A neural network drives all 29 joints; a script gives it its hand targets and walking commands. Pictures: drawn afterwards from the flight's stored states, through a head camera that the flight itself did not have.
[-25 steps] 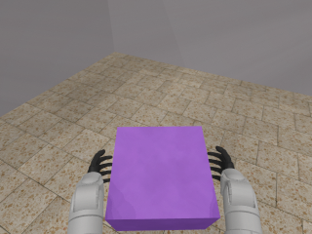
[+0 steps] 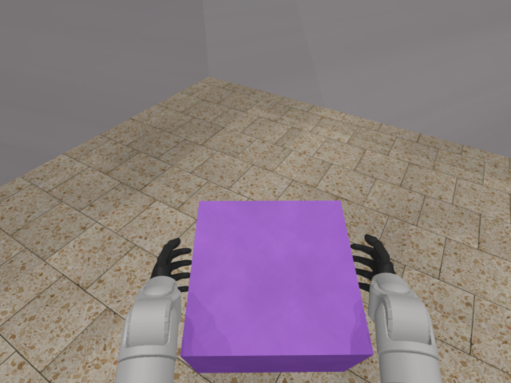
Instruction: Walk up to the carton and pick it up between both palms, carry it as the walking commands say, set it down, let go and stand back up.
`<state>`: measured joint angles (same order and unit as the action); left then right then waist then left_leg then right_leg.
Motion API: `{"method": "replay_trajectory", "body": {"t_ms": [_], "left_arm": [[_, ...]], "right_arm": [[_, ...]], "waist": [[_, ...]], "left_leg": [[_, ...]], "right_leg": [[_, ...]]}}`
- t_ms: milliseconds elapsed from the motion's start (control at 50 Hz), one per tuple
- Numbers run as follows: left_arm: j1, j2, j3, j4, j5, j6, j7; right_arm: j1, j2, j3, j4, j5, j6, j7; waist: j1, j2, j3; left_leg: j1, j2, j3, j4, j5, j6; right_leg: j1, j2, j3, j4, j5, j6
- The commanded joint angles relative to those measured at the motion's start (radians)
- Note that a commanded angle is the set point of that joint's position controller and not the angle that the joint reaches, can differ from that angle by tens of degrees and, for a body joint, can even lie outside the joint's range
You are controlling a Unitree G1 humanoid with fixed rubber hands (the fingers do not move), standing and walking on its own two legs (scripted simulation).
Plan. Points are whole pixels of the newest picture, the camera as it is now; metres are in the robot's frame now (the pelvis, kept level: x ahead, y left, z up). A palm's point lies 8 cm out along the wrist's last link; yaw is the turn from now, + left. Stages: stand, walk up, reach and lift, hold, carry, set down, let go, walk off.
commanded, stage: carry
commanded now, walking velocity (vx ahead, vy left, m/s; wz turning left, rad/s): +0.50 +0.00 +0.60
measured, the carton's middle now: (270, 285) +0.32 -0.03 -0.02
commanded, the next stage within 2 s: none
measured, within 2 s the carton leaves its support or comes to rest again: neither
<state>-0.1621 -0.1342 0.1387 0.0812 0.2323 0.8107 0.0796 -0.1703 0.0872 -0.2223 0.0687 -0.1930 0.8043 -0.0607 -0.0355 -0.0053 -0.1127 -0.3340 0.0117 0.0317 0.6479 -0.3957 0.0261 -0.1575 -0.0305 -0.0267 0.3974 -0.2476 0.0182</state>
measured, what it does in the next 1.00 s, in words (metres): walks ahead: right foot, then left foot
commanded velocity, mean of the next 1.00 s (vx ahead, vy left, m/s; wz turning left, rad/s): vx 0.03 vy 0.00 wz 0.04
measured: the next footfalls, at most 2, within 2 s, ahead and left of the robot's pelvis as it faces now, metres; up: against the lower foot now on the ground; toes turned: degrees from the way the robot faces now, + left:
right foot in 0.38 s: +0.22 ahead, -0.06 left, +0.00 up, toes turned -5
left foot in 0.52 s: +0.15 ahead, +0.13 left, +0.00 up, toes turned +14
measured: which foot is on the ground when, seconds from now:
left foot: down 0.00-0.38, up 0.40-0.50, down 0.52-1.00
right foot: down 0.00-0.08, up 0.10-0.36, down 0.38-1.00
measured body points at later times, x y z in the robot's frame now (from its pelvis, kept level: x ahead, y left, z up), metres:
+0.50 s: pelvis +0.14 +0.01 -0.01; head +0.15 +0.00 +0.44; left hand +0.41 +0.21 +0.06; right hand +0.45 -0.13 +0.06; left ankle +0.09 +0.12 -0.74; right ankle +0.18 -0.06 -0.74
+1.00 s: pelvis +0.18 +0.04 -0.02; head +0.17 +0.03 +0.43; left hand +0.44 +0.24 +0.05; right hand +0.48 -0.11 +0.05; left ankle +0.11 +0.12 -0.74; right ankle +0.18 -0.06 -0.74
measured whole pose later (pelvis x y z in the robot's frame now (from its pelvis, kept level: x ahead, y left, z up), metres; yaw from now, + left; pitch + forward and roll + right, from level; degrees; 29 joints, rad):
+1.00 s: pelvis +0.18 +0.04 -0.02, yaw +6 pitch +4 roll +0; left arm -0.19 -0.14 0.18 -0.24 0.13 1.19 0.16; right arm -0.20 0.14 -0.19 -0.25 -0.15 1.17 -0.14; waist -0.01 0.01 -0.11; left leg -0.27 0.03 0.12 0.63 -0.43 0.02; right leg -0.35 -0.05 -0.19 0.64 -0.35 -0.03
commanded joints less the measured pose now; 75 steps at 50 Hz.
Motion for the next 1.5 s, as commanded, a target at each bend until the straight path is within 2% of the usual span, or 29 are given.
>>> {"method": "replay_trajectory", "body": {"t_ms": [0,20,40,60,80,100,140,200,240,280,320,340,360,380,400,420,460,520,580,680,800,1000,1080,1160,1200,1240,1280,1380,1480], "left_arm": [[-0.614,-0.895,-0.702,-0.221,-0.390,0.003,-0.307],[-0.611,-0.884,-0.717,-0.249,-0.411,0.030,-0.302],[-0.618,-0.873,-0.728,-0.277,-0.430,0.059,-0.295],[-0.613,-0.875,-0.745,-0.319,-0.449,0.094,-0.288],[-0.629,-0.881,-0.737,-0.322,-0.460,0.125,-0.290],[-0.631,-0.875,-0.745,-0.338,-0.492,0.159,-0.290],[-0.601,-0.901,-0.749,-0.324,-0.533,0.211,-0.297],[-0.609,-0.938,-0.782,-0.388,-0.589,0.266,-0.294],[-0.592,-0.926,-0.777,-0.420,-0.591,0.302,-0.286],[-0.586,-0.906,-0.764,-0.450,-0.591,0.331,-0.283],[-0.576,-0.894,-0.749,-0.455,-0.589,0.358,-0.287],[-0.566,-0.887,-0.739,-0.453,-0.586,0.370,-0.290],[-0.550,-0.876,-0.726,-0.444,-0.583,0.381,-0.295],[-0.518,-0.869,-0.713,-0.396,-0.571,0.394,-0.300],[-0.491,-0.865,-0.708,-0.368,-0.556,0.396,-0.301],[-0.497,-0.879,-0.710,-0.354,-0.555,0.399,-0.300],[-0.550,-0.908,-0.711,-0.395,-0.561,0.390,-0.299],[-0.596,-0.920,-0.708,-0.430,-0.568,0.377,-0.296],[-0.608,-0.903,-0.719,-0.473,-0.573,0.376,-0.293],[-0.540,-0.893,-0.719,-0.427,-0.565,0.392,-0.300],[-0.556,-0.909,-0.725,-0.408,-0.567,0.388,-0.308],[-0.579,-0.919,-0.719,-0.382,-0.553,0.371,-0.307],[-0.585,-0.926,-0.726,-0.374,-0.558,0.368,-0.312],[-0.567,-0.914,-0.718,-0.356,-0.559,0.373,-0.321],[-0.576,-0.919,-0.721,-0.356,-0.561,0.374,-0.323],[-0.602,-0.926,-0.725,-0.364,-0.564,0.372,-0.322],[-0.623,-0.928,-0.727,-0.365,-0.563,0.368,-0.322],[-0.628,-0.924,-0.718,-0.359,-0.554,0.359,-0.317],[-0.613,-0.928,-0.716,-0.348,-0.543,0.359,-0.312]], "right_arm": [[-0.612,0.932,0.770,-0.116,0.412,0.041,0.372],[-0.591,0.926,0.776,-0.130,0.441,0.066,0.366],[-0.569,0.926,0.784,-0.147,0.470,0.093,0.359],[-0.516,0.899,0.779,-0.164,0.476,0.120,0.346],[-0.495,0.894,0.768,-0.176,0.468,0.140,0.335],[-0.525,0.883,0.797,-0.237,0.480,0.168,0.318],[-0.512,0.886,0.796,-0.287,0.470,0.221,0.295],[-0.530,0.912,0.809,-0.392,0.494,0.278,0.281],[-0.509,0.916,0.804,-0.413,0.502,0.315,0.277],[-0.493,0.914,0.802,-0.419,0.500,0.345,0.274],[-0.484,0.906,0.801,-0.412,0.494,0.373,0.272],[-0.475,0.904,0.800,-0.405,0.490,0.384,0.272],[-0.466,0.903,0.796,-0.399,0.487,0.393,0.272],[-0.461,0.896,0.786,-0.382,0.475,0.404,0.272],[-0.506,0.910,0.810,-0.396,0.499,0.413,0.273],[-0.503,0.920,0.810,-0.374,0.501,0.419,0.278],[-0.545,0.959,0.832,-0.388,0.531,0.415,0.290],[-0.558,0.983,0.827,-0.388,0.536,0.399,0.294],[-0.553,0.975,0.818,-0.400,0.532,0.391,0.285],[-0.484,0.956,0.800,-0.372,0.496,0.399,0.279],[-0.497,0.963,0.799,-0.363,0.494,0.393,0.284],[-0.532,0.962,0.797,-0.343,0.500,0.379,0.292],[-0.534,0.967,0.799,-0.321,0.497,0.374,0.294],[-0.523,0.968,0.796,-0.311,0.487,0.372,0.289],[-0.532,0.969,0.797,-0.315,0.486,0.370,0.288],[-0.545,0.970,0.798,-0.315,0.489,0.367,0.290],[-0.563,0.970,0.798,-0.315,0.494,0.364,0.293],[-0.587,0.962,0.797,-0.325,0.501,0.361,0.298],[-0.579,0.967,0.798,-0.308,0.504,0.366,0.304]], "waist": [[0.018,-0.133,-0.126],[0.016,-0.077,-0.150],[0.010,-0.020,-0.193],[-0.007,0.164,-0.222],[-0.014,0.302,-0.211],[-0.009,0.244,-0.196],[-0.002,0.108,-0.253],[0.010,0.136,-0.300],[0.012,0.156,-0.310],[0.011,0.169,-0.302],[0.024,0.138,-0.283],[0.028,0.101,-0.286],[0.031,0.019,-0.313],[0.031,-0.158,-0.320],[0.038,-0.242,-0.334],[0.036,-0.195,-0.322],[0.033,-0.136,-0.291],[0.027,-0.089,-0.318],[0.033,0.029,-0.350],[0.029,0.020,-0.356],[0.027,0.031,-0.315],[0.026,0.023,-0.292],[0.031,0.012,-0.275],[0.035,-0.052,-0.247],[0.031,-0.041,-0.246],[0.032,0.030,-0.237],[0.034,0.062,-0.217],[0.032,0.015,-0.218],[0.031,0.008,-0.228]], "left_leg": [[0.050,0.004,0.056,-0.192,0.064,0.010],[0.132,-0.032,0.095,-0.249,0.094,0.005],[0.255,-0.008,0.063,-0.282,0.093,0.011],[0.342,0.140,-0.196,-0.381,-0.062,0.068],[0.455,0.314,-0.500,-0.443,0.055,0.164],[0.505,0.341,-0.524,-0.403,0.308,0.230],[0.529,0.335,-0.412,-0.358,0.617,0.220],[0.497,0.238,-0.166,-0.296,0.911,0.161],[0.470,0.217,-0.100,-0.263,0.944,0.145],[0.417,0.208,-0.073,-0.224,0.883,0.126],[0.312,0.178,-0.037,-0.145,0.754,0.081],[0.215,0.165,-0.029,-0.105,0.653,0.049],[0.093,0.139,-0.015,-0.028,0.466,0.014],[-0.086,0.093,0.004,0.088,0.094,-0.017],[-0.153,0.047,0.006,0.146,-0.124,-0.017],[-0.161,0.058,-0.014,0.120,-0.162,-0.007],[-0.099,0.062,0.007,-0.049,-0.094,0.001],[0.062,0.067,0.049,-0.178,0.191,0.003],[0.164,0.143,0.000,-0.083,0.561,0.004],[0.158,0.139,0.000,-0.037,0.652,0.009],[0.162,0.150,-0.004,-0.041,0.709,0.016],[0.129,0.148,-0.008,-0.069,0.605,0.015],[0.137,0.148,0.038,-0.078,0.454,-0.030],[0.090,0.125,0.072,-0.021,0.283,-0.030],[0.124,0.148,0.049,-0.073,0.318,-0.023],[0.132,0.205,0.016,-0.133,0.413,-0.004],[0.102,0.232,0.005,-0.171,0.391,0.005],[0.049,0.195,0.032,-0.180,0.162,-0.015],[0.051,0.185,0.031,-0.200,0.113,-0.021]], "right_leg": [[-0.051,-0.222,0.092,-0.202,-0.318,-0.111],[-0.087,-0.185,0.027,-0.129,-0.337,-0.082],[-0.149,-0.149,-0.037,-0.003,-0.348,-0.044],[-0.277,-0.086,-0.127,0.228,-0.322,0.013],[-0.479,-0.017,-0.151,0.427,-0.305,0.059],[-0.572,-0.012,-0.076,0.486,-0.333,0.051],[-0.576,-0.036,-0.035,0.531,-0.256,0.049],[-0.451,-0.006,-0.088,0.383,-0.128,0.065],[-0.374,0.023,-0.124,0.308,-0.083,0.060],[-0.286,0.037,-0.148,0.208,-0.017,0.041],[-0.125,0.041,-0.182,0.020,0.168,0.020],[0.002,-0.007,-0.157,-0.029,0.271,0.004],[0.149,-0.127,-0.049,-0.018,0.469,-0.019],[0.274,-0.319,0.141,0.069,0.913,-0.085],[0.310,-0.392,0.211,0.089,1.014,-0.180],[0.273,-0.384,0.211,0.065,0.924,-0.199],[0.197,-0.317,0.123,0.047,0.781,-0.174],[0.097,-0.213,-0.029,0.095,0.619,-0.104],[0.049,-0.149,-0.064,0.190,0.565,-0.066],[0.044,-0.141,-0.050,0.236,0.605,-0.084],[-0.004,-0.124,-0.061,0.243,0.498,-0.077],[0.000,-0.127,-0.056,0.212,0.415,-0.077],[-0.022,-0.188,-0.014,0.185,0.464,-0.066],[-0.073,-0.216,0.054,0.183,0.452,-0.092],[-0.123,-0.184,0.014,0.201,0.387,-0.078],[-0.150,-0.127,-0.050,0.237,0.226,-0.045],[-0.142,-0.099,-0.067,0.221,0.102,-0.035],[-0.081,-0.124,-0.026,0.153,0.190,-0.052],[-0.072,-0.133,-0.011,0.110,0.189,-0.055]]}}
